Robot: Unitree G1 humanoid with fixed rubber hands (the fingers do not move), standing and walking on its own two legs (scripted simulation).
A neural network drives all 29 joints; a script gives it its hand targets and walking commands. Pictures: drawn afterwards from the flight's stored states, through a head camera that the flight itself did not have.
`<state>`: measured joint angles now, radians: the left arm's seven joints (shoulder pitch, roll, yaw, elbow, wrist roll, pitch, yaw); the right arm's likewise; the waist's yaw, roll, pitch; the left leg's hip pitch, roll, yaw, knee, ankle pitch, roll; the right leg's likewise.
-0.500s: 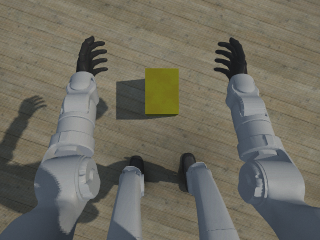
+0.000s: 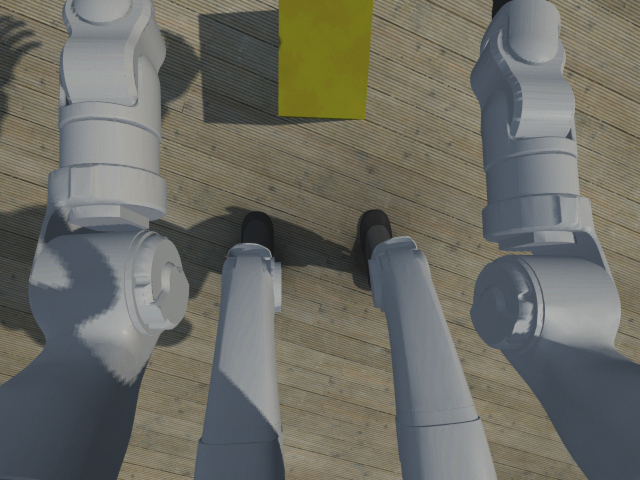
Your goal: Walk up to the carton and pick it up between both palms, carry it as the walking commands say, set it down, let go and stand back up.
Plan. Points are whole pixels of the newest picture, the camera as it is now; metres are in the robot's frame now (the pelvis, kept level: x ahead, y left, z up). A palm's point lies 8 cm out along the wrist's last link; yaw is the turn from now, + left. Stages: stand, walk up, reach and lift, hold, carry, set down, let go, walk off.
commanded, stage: reach and lift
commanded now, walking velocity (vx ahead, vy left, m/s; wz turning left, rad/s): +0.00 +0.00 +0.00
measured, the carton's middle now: (320, 60) +0.53 -0.03 -0.56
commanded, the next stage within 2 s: none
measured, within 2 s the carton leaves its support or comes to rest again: neither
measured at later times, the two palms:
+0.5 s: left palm (189, 14) +0.55 +0.14 -0.32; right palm (440, 27) +0.52 -0.15 -0.31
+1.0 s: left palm (212, 37) +0.55 +0.14 -0.44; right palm (414, 54) +0.51 -0.16 -0.44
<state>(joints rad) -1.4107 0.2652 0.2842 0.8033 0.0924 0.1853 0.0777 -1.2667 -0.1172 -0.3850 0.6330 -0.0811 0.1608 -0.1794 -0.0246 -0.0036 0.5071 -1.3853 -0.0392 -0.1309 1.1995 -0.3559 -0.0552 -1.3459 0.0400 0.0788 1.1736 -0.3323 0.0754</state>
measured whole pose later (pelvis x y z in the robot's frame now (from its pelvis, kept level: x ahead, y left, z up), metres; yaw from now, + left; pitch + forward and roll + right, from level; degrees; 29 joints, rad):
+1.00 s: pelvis -0.03 +0.00 -0.25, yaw -3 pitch +34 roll -4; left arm -1.64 0.38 0.10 1.14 -0.10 0.11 0.09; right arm -1.53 -0.24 -0.21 1.03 0.10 0.10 -0.15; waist -0.02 -0.01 0.52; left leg -2.16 -0.09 -0.14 2.13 -0.56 -0.10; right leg -2.11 0.11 0.08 2.10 -0.59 0.14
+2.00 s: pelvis -0.02 +0.00 -0.28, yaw -5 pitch +32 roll -3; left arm -1.63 0.26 0.32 1.15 0.18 0.14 -0.01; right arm -1.57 -0.18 -0.39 1.08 -0.10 0.16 -0.04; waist -0.01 -0.04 0.52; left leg -2.20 -0.03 -0.11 2.26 -0.62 -0.07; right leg -2.17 0.10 0.05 2.22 -0.62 0.12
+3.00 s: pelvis -0.03 +0.01 -0.28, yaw -3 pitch +30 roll -3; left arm -1.61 0.27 0.17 1.06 -0.03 0.24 0.13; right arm -1.52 -0.13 -0.31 0.95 -0.01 0.23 -0.19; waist -0.02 -0.01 0.52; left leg -2.15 -0.10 -0.12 2.23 -0.60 -0.09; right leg -2.11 0.14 0.09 2.20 -0.63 0.15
